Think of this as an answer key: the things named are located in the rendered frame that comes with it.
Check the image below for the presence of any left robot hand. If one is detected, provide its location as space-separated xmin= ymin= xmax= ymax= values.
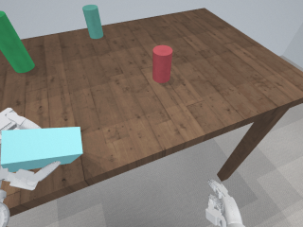
xmin=0 ymin=108 xmax=61 ymax=191

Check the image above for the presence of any left robot forearm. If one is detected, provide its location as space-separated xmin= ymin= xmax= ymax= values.
xmin=0 ymin=189 xmax=10 ymax=227

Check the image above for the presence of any right robot hand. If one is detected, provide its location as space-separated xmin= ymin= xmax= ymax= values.
xmin=205 ymin=179 xmax=243 ymax=227

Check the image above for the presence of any sponge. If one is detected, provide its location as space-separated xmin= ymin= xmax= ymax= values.
xmin=0 ymin=127 xmax=83 ymax=172

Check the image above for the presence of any table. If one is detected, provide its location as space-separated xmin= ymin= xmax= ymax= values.
xmin=0 ymin=8 xmax=303 ymax=227

